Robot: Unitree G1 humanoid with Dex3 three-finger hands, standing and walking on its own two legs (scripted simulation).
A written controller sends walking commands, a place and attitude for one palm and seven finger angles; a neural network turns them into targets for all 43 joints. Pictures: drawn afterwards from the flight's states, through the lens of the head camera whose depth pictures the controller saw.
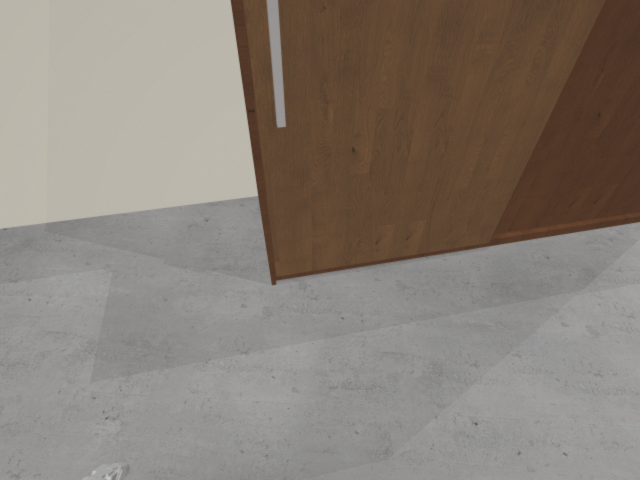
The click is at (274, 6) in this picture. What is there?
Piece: wardrobe's sliding door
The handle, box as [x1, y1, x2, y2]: [266, 0, 285, 127]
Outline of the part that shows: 266,0 277,126 279,127 285,126 278,8 277,0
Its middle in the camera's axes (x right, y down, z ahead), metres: -0.11 -0.41 +0.89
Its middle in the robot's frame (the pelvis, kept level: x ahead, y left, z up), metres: +0.94 +0.16 +0.11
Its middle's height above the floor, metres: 0.88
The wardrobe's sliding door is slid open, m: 0.00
